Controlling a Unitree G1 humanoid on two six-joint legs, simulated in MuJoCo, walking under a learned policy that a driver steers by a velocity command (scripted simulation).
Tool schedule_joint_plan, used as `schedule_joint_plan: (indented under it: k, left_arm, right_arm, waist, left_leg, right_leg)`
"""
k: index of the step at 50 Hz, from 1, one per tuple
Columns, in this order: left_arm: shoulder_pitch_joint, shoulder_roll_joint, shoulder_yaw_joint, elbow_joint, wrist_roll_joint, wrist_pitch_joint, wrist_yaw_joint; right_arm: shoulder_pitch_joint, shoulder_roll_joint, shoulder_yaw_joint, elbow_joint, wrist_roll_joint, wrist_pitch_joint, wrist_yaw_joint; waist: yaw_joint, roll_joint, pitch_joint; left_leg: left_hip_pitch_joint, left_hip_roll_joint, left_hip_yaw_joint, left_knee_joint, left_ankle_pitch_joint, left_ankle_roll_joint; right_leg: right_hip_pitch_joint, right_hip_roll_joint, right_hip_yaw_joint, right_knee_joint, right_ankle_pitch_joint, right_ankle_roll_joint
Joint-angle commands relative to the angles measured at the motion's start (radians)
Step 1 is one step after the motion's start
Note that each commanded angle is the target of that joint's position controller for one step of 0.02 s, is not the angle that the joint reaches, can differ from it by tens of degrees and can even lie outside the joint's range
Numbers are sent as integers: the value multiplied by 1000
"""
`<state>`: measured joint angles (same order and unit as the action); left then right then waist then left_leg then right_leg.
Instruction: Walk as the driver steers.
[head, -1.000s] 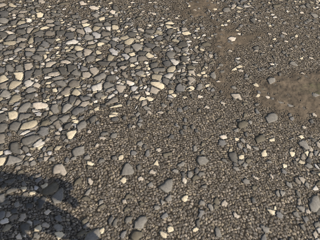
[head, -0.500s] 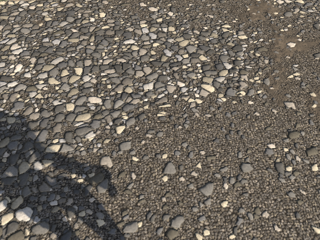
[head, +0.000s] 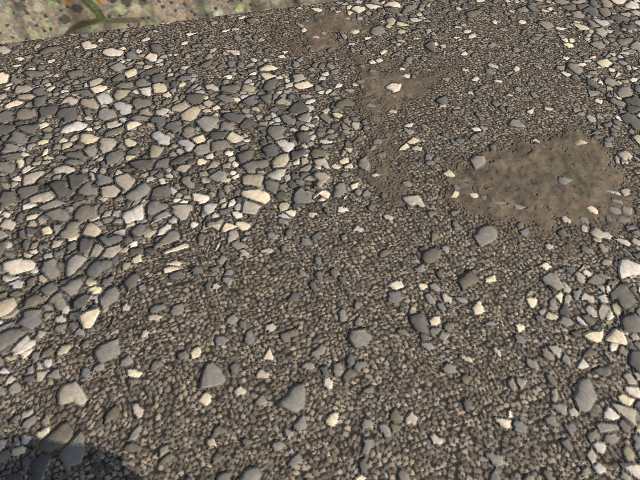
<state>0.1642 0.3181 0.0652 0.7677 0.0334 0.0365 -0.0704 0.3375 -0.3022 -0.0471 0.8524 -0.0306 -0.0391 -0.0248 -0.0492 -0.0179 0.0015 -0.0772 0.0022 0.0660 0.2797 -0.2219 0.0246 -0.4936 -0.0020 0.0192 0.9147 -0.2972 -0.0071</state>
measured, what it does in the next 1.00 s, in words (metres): walks ahead: right foot, then left foot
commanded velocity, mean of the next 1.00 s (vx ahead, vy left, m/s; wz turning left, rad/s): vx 0.20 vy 0.00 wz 0.05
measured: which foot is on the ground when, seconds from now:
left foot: down 0.00-0.18, up 0.20-0.62, down 0.64-1.00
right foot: up 0.00-0.16, down 0.18-0.64, up 0.66-1.00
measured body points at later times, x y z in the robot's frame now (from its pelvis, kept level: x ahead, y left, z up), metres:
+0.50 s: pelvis +0.19 -0.09 +0.00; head +0.23 -0.12 +0.44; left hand +0.29 +0.15 -0.13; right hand +0.24 -0.36 -0.15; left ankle +0.33 +0.01 -0.70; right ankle +0.11 -0.14 -0.75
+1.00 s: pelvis +0.29 -0.12 -0.01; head +0.33 -0.11 +0.44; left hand +0.41 +0.16 -0.13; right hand +0.40 -0.40 -0.13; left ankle +0.35 -0.05 -0.75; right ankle +0.33 -0.28 -0.71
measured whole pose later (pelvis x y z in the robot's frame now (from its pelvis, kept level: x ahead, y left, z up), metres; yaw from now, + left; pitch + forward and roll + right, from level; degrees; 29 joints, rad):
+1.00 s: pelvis +0.29 -0.12 -0.01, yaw +6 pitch +1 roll -1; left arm 0.14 0.27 0.03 0.78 0.02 0.05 0.04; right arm 0.23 -0.28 -0.08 0.81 -0.02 0.04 0.00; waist -0.04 -0.01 0.06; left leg -0.33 -0.15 -0.13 0.43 -0.10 0.09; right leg -0.45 0.00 0.09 0.85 -0.39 0.05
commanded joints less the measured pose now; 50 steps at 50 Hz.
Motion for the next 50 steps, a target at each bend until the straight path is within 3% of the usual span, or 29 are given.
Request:
schedule_joint_plan:
  k: [1,5,7,8,9,10,11,12,13,14,16,18,25,28,30,31,32,33,34,35,36,37,39,41,46,50]
  left_arm:
    - [-151,46,0,-116,-1,-14,-21]
    - [-183,57,-3,-147,-1,-16,-22]
    - [-114,59,0,-137,6,-25,-12]
    - [-3,69,11,-100,13,-35,-1]
    - [189,122,37,-38,19,-45,16]
    - [311,266,68,-38,11,-51,35]
    - [294,261,61,-45,-17,-54,38]
    - [250,209,49,-37,-17,-52,46]
    - [196,149,32,-42,-14,-57,51]
    - [142,114,19,-52,-13,-65,54]
    - [94,76,1,-53,-20,-86,57]
    - [111,74,-2,-30,-27,-99,58]
    - [145,43,-21,35,-18,-93,90]
    - [148,65,-13,53,-23,-81,110]
    - [127,84,-5,55,-21,-70,119]
    - [100,94,-1,49,-23,-66,120]
    - [76,104,3,25,-28,-71,117]
    - [151,1,-16,-10,-18,-67,104]
    - [214,2,-23,11,-4,-49,99]
    - [166,40,-18,17,-3,-40,99]
    - [97,58,-12,5,-2,-38,100]
    - [57,63,-9,-6,2,-33,101]
    - [82,37,-16,-4,6,-7,97]
    - [95,16,-22,-4,-4,4,98]
    - [9,33,-18,-37,-12,15,108]
    - [-18,36,-18,-54,-20,0,113]
  right_arm:
    - [9,-160,-39,-42,-2,-24,10]
    - [25,-182,-51,-30,-4,-26,23]
    - [12,-195,-56,-26,7,-18,26]
    - [3,-186,-51,-28,12,-16,27]
    - [3,-150,-38,-39,5,-16,28]
    - [-47,-37,-6,-129,-4,-19,40]
    - [-111,-88,-16,-142,-26,-22,41]
    - [-124,-110,-21,-140,-13,-27,50]
    - [-100,-102,-16,-117,4,-35,55]
    - [-75,-93,-15,-94,4,-32,52]
    - [4,-80,-11,-48,-7,-4,50]
    - [22,-59,-7,-31,1,14,54]
    - [-154,-5,17,-56,6,19,60]
    - [-131,-27,11,-56,-3,15,58]
    - [-36,-49,0,-34,-3,9,54]
    - [46,-57,-7,-15,-5,0,49]
    - [132,-117,-27,-10,-10,-8,40]
    - [106,-220,-51,-20,4,-3,30]
    - [106,-211,-58,-22,54,7,31]
    - [20,-161,-55,-55,53,21,26]
    - [-54,-99,-38,-73,42,35,23]
    - [-85,-68,-28,-81,34,44,20]
    - [-91,-79,-32,-78,25,50,18]
    - [-82,-105,-43,-76,19,49,24]
    - [-77,-137,-62,-88,11,70,24]
    - [-91,-143,-72,-99,5,81,27]
  waist:
    - [-32,138,67]
    - [-37,170,88]
    - [11,152,73]
    - [67,96,21]
    - [147,-28,-96]
    - [183,-327,-160]
    - [183,-203,-131]
    - [150,-120,-35]
    - [104,-55,22]
    - [65,-25,34]
    - [14,-47,-15]
    - [0,-48,-35]
    - [63,-73,27]
    - [54,-70,9]
    - [16,-65,-23]
    - [-33,-42,-52]
    - [-85,42,-114]
    - [17,252,-160]
    - [19,198,-300]
    - [25,106,-180]
    - [34,36,-63]
    - [47,7,-13]
    - [63,50,-25]
    - [64,66,-51]
    - [21,122,-51]
    - [8,137,-41]
  left_leg:
    - [42,258,-157,-155,-136,145]
    - [-24,270,-73,-102,-96,123]
    - [-62,278,-25,10,56,106]
    - [-112,246,40,182,221,86]
    - [-218,186,123,477,271,45]
    - [-586,40,150,839,-234,-24]
    - [-735,3,-55,952,-316,-18]
    - [-769,69,-89,970,-225,-1]
    - [-700,101,-82,908,-130,2]
    - [-619,116,-77,846,-99,-5]
    - [-489,101,-51,820,-73,-29]
    - [-461,73,-32,797,-36,-36]
    - [-412,5,-4,445,158,0]
    - [-359,-31,22,373,101,36]
    - [-275,-67,29,312,46,74]
    - [-180,-69,9,214,124,98]
    - [-19,50,-150,152,493,162]
    - [174,322,-508,220,1187,315]
    - [192,372,-632,154,1009,420]
    - [79,339,-570,109,721,404]
    - [-42,280,-507,57,532,357]
    - [-106,226,-463,24,434,310]
    - [-174,155,-387,7,386,260]
    - [-173,126,-370,13,363,238]
    - [-171,108,-456,-26,-7,208]
    - [-168,105,-524,-12,-42,194]
  right_leg:
    - [-112,-35,-25,-109,23,9]
    - [32,-16,-110,-255,-21,-35]
    - [157,25,-149,-335,-20,-70]
    - [312,70,-155,-386,0,-91]
    - [539,37,-48,-439,-68,-125]
    - [745,-293,519,-628,-357,-239]
    - [714,-356,759,-744,-317,-293]
    - [663,-338,598,-697,-191,-290]
    - [560,-290,456,-670,101,-260]
    - [493,-236,340,-658,365,-228]
    - [442,-183,186,-633,788,-202]
    - [440,-170,103,-631,962,-190]
    - [456,-148,-70,-639,941,-119]
    - [517,-180,-72,-530,1057,-114]
    - [531,-184,-71,-369,1120,-107]
    - [498,-163,-89,-217,1027,-94]
    - [367,-84,-133,63,711,-56]
    - [68,137,-144,389,-299,-9]
    - [26,108,45,482,-325,-8]
    - [-17,56,62,495,-264,-4]
    - [-45,25,54,429,-212,0]
    - [-43,3,49,352,-176,10]
    - [34,8,27,252,-127,30]
    - [52,16,18,158,-120,45]
    - [26,12,30,-2,-85,62]
    - [53,30,41,-100,-91,53]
